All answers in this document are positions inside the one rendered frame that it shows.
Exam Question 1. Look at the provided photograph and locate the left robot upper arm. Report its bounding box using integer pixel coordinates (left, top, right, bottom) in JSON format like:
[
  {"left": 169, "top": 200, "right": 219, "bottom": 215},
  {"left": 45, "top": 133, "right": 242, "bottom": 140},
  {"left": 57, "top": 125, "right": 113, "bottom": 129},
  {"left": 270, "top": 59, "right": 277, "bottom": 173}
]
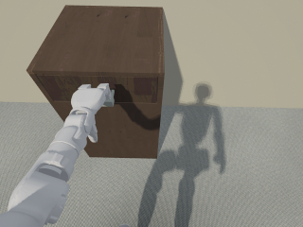
[{"left": 0, "top": 171, "right": 70, "bottom": 227}]

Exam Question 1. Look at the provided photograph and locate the robot left hand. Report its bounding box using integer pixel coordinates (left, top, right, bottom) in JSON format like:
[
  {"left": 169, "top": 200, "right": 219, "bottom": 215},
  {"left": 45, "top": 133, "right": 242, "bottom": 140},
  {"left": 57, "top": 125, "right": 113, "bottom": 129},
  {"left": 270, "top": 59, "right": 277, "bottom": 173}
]
[{"left": 71, "top": 83, "right": 112, "bottom": 143}]

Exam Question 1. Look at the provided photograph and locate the left robot forearm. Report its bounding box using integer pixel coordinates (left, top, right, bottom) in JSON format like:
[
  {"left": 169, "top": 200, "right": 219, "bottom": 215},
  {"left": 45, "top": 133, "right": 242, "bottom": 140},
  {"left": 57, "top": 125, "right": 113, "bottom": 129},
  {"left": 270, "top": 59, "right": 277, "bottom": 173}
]
[{"left": 8, "top": 107, "right": 95, "bottom": 210}]

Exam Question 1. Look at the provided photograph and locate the drawer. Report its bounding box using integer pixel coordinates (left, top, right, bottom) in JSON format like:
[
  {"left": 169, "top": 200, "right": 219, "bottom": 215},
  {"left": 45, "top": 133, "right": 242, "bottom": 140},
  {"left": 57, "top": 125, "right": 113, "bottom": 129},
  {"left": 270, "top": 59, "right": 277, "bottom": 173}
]
[{"left": 37, "top": 74, "right": 157, "bottom": 103}]

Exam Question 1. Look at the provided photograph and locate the cabinet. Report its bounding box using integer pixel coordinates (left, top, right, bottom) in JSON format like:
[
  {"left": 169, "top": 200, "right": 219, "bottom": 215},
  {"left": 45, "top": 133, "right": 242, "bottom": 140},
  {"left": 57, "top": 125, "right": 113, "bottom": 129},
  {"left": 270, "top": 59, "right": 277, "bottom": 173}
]
[{"left": 26, "top": 5, "right": 165, "bottom": 159}]

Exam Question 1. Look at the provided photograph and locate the handle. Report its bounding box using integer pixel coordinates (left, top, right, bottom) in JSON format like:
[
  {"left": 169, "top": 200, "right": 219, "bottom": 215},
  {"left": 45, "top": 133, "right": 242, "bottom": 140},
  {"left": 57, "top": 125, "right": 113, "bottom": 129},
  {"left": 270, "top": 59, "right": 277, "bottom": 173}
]
[{"left": 102, "top": 89, "right": 115, "bottom": 107}]

